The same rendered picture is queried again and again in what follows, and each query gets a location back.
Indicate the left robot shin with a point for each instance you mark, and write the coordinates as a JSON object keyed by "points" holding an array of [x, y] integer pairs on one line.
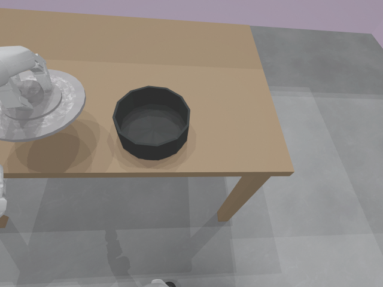
{"points": [[159, 281]]}

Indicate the table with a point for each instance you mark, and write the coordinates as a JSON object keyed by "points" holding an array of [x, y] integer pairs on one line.
{"points": [[234, 129]]}

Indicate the knob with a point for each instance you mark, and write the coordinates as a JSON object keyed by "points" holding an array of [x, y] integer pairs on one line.
{"points": [[31, 90]]}

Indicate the left robot hand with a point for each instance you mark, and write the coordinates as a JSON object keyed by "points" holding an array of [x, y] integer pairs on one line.
{"points": [[18, 59]]}

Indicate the lid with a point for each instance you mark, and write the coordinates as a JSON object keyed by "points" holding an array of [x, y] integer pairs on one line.
{"points": [[56, 110]]}

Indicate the pot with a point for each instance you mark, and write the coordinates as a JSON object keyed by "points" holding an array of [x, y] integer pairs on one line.
{"points": [[152, 122]]}

